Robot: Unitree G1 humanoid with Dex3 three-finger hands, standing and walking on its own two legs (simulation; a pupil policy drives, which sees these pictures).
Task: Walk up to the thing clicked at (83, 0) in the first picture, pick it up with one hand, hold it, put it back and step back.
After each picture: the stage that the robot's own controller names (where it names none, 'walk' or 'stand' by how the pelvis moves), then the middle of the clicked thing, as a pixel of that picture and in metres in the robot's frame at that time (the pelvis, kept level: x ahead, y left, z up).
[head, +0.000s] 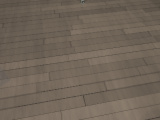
stand; out of the picture +2.35 -0.06 -0.72
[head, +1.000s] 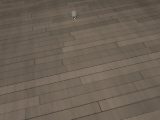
walk; (74, 15) +2.21 +0.16 -0.70
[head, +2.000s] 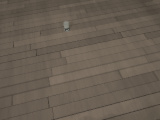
walk; (66, 26) +1.60 +0.24 -0.72
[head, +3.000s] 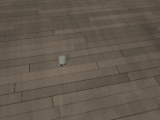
walk; (62, 61) +1.07 +0.20 -0.71
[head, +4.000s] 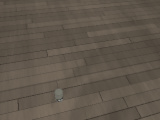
walk; (58, 95) +0.67 +0.14 -0.70
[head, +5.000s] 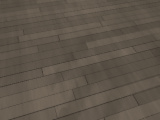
walk; out of the picture +0.39 +0.14 -0.69
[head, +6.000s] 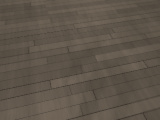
stand; out of the picture +0.31 +0.12 -0.72
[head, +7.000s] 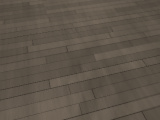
stand; out of the picture +0.31 +0.13 -0.73
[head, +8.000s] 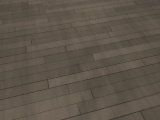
stand; out of the picture +0.31 +0.14 -0.73
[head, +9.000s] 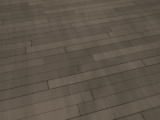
stand; out of the picture +0.30 +0.14 -0.73
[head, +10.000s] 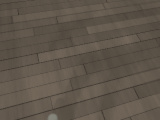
go down; out of the picture +0.34 +0.14 -0.66
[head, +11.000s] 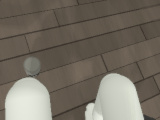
go down; (32, 67) +0.40 +0.16 -0.29
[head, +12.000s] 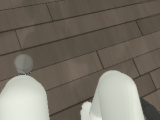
close in; (24, 65) +0.40 +0.17 -0.27
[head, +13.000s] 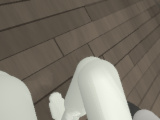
close; out of the picture +0.40 +0.20 -0.22
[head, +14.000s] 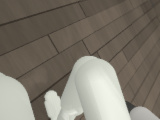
close; out of the picture +0.42 +0.20 -0.21
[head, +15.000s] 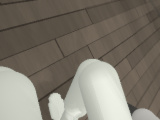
lift; out of the picture +0.35 +0.18 -0.22
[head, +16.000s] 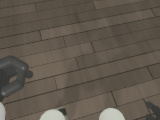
lift; (61, 118) +0.29 +0.10 -0.54
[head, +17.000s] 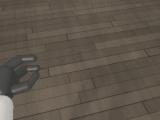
go down; out of the picture +0.25 +0.10 -0.70
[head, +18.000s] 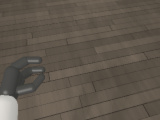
stand; out of the picture +0.24 +0.10 -0.70
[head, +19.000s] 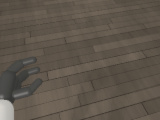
stand; out of the picture +0.25 +0.10 -0.70
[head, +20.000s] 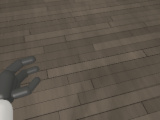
stand; out of the picture +0.24 +0.10 -0.70
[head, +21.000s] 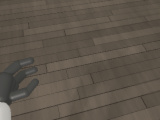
stand; out of the picture +0.25 +0.10 -0.69
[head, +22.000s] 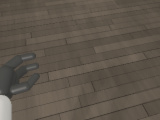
stand; out of the picture +0.24 +0.09 -0.70
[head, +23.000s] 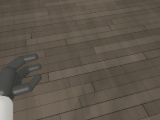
stand; out of the picture +0.24 +0.09 -0.70
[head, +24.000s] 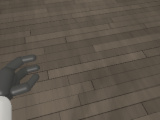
stand; out of the picture +0.25 +0.08 -0.71
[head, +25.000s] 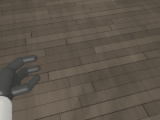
stand; out of the picture +0.24 +0.08 -0.71
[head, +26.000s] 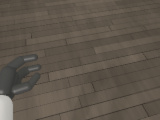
stand; out of the picture +0.25 +0.07 -0.71
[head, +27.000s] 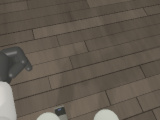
crouch; (61, 116) +0.28 +0.07 -0.55
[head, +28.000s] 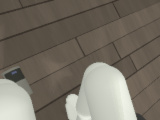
lower; (17, 83) +0.32 +0.12 -0.27
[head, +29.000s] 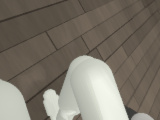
lower; out of the picture +0.33 +0.13 -0.25
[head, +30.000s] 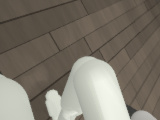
lower; out of the picture +0.33 +0.12 -0.25
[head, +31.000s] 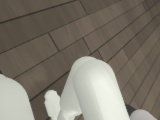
lower; out of the picture +0.34 +0.12 -0.25
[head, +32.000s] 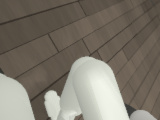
lower; out of the picture +0.34 +0.12 -0.25
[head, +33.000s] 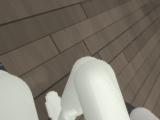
open; out of the picture +0.34 +0.11 -0.25
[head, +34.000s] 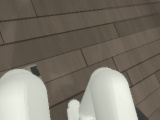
stand; (33, 80) +0.35 +0.09 -0.27
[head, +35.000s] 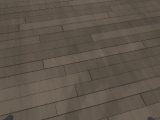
stand; out of the picture +0.27 +0.04 -0.65
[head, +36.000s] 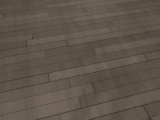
stand; out of the picture +0.27 +0.03 -0.69
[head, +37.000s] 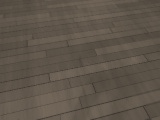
stand; out of the picture +0.27 +0.02 -0.69
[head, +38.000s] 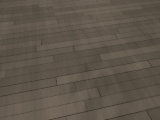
stand; out of the picture +0.30 +0.00 -0.74
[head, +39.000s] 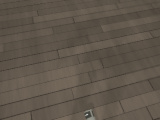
walk; (90, 118) +0.36 -0.08 -0.73
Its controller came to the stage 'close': yes
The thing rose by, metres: 0.01
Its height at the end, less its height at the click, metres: -0.02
